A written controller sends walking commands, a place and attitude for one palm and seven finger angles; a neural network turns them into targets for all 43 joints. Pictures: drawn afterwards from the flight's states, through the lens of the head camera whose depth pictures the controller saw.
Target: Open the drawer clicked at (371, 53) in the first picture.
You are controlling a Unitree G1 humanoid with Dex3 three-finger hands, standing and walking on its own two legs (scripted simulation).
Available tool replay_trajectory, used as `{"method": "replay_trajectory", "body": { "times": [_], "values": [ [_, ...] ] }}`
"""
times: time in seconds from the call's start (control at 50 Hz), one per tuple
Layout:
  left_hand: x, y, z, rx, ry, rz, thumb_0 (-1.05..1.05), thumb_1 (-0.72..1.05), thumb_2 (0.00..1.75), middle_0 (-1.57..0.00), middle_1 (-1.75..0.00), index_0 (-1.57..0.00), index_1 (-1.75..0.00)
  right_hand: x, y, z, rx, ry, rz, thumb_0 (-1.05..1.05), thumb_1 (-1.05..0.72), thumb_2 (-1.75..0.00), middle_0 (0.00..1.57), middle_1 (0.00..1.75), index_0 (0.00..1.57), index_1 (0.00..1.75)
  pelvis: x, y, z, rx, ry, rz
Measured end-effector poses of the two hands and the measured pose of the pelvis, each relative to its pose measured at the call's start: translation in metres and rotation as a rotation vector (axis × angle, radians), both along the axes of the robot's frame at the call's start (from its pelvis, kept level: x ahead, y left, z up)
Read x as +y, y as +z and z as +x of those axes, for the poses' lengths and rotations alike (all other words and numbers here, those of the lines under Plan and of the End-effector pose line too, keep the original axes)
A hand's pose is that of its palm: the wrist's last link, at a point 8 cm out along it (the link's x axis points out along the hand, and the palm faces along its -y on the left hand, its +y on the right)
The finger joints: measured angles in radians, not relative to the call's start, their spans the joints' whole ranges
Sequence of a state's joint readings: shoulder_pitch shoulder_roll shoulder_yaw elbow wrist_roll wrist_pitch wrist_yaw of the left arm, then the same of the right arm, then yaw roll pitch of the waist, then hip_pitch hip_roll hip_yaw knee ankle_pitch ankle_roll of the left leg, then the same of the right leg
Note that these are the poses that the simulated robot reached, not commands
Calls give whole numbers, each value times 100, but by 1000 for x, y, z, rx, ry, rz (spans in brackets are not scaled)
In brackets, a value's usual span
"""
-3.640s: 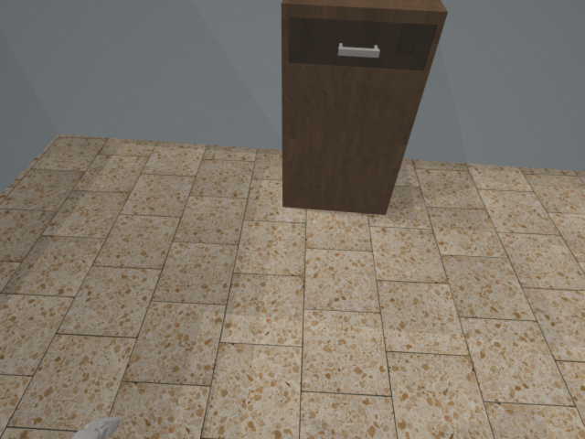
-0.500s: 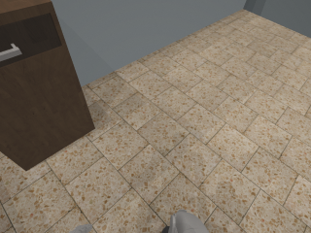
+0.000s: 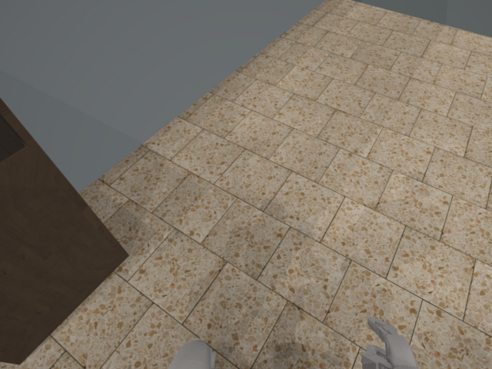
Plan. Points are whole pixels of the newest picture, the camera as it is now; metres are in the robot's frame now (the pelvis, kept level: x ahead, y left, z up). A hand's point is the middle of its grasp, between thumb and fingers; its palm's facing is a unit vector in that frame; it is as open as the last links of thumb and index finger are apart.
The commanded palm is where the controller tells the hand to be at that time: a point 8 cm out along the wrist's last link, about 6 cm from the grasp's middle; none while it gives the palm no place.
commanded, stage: walk to a spot facing it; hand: left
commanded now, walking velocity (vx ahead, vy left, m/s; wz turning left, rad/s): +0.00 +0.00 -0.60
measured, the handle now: out of the picture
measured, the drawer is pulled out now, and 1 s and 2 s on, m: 0.00 0.00 0.00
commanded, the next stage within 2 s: turn to face it in 1.82 s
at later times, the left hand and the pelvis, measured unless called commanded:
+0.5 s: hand (161, 320) +0.21 +0.20 -0.16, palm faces -0.32 -0.92 -0.23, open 7.4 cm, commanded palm none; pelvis +0.04 +0.04 +0.00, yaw -20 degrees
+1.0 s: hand (189, 324) +0.21 +0.14 -0.16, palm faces -0.53 -0.82 -0.23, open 7.4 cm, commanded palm none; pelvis +0.03 +0.02 +0.00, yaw -37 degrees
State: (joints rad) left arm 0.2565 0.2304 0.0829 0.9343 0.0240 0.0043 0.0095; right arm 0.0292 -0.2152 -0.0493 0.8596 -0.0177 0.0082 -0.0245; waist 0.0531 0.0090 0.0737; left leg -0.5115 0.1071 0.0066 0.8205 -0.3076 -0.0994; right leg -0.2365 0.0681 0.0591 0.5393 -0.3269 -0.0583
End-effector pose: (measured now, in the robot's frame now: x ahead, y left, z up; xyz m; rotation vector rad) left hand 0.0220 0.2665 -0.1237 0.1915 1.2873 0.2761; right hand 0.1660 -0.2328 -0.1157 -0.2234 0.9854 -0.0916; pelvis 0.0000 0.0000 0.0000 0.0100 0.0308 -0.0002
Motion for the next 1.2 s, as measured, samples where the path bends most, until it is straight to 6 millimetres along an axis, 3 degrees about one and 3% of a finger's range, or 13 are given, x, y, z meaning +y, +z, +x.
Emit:
{"method": "replay_trajectory", "body": {
  "times": [0.06,0.12,0.2,0.3,0.42,0.54,0.62,0.74,0.88,1.06,1.12,1.2],
  "values": [
    [18,-12,16,5,-8,-18,0,91,90,-20,-30,-20,-30,17,1,13,-8,-8,-17,1,-91,-89,20,30,20,30,19,-6,15,0,-31,-19],
    [33,-25,36,16,-30,-38,0,90,90,-20,-30,-20,-30,32,4,10,-2,-28,-31,1,-91,-89,20,30,20,30,32,-10,26,-11,-76,-12],
    [41,-25,66,29,-118,-63,0,91,90,-20,-30,-20,-30,40,13,-18,33,-110,-37,1,-91,-89,20,30,20,30,44,-2,35,-24,-146,-31],
    [38,-17,108,8,-216,-89,0,91,90,-20,-30,-20,-30,39,12,-71,126,-238,-36,1,-90,-89,20,30,20,30,52,6,39,-24,-203,-51],
    [12,-8,160,-29,-347,-88,0,91,90,-20,-30,-20,-30,32,0,-146,250,-409,-10,1,-90,-89,20,30,20,30,48,6,41,-22,-288,-42],
    [-41,1,209,-100,-512,-54,0,91,90,-20,-30,-20,-30,18,-26,-215,337,-564,51,1,-90,-89,20,30,20,30,27,-5,39,-23,-383,-11],
    [-74,8,227,-171,-595,-24,0,91,90,-20,-30,-20,-30,8,-45,-243,382,-627,87,1,-90,-89,20,30,20,30,12,-13,35,-28,-425,-9],
    [-96,21,225,-171,-631,-22,0,90,90,-20,-30,-20,-30,-1,-33,-235,318,-669,105,1,-91,-89,20,30,19,30,1,1,31,-37,-493,6],
    [-102,14,213,-120,-680,-60,0,90,90,-21,-30,-20,-30,-8,-20,-213,205,-701,82,1,-91,-89,20,30,20,30,6,5,28,-34,-571,3],
    [-66,-14,207,-18,-704,-88,0,90,90,-21,-30,-21,-30,3,0,-193,105,-749,-6,1,-91,-89,20,30,20,30,37,-2,35,-16,-671,-17],
    [-53,-24,213,12,-721,-94,0,90,90,-21,-30,-20,-30,19,5,-199,97,-770,-34,1,-90,-89,20,30,20,30,50,-5,36,-21,-710,-24],
    [-43,-20,222,42,-769,-90,0,90,90,-20,-30,-20,-30,42,14,-217,129,-817,-31,1,-90,-89,20,30,20,30,57,3,38,-23,-771,-37]
  ]
}}
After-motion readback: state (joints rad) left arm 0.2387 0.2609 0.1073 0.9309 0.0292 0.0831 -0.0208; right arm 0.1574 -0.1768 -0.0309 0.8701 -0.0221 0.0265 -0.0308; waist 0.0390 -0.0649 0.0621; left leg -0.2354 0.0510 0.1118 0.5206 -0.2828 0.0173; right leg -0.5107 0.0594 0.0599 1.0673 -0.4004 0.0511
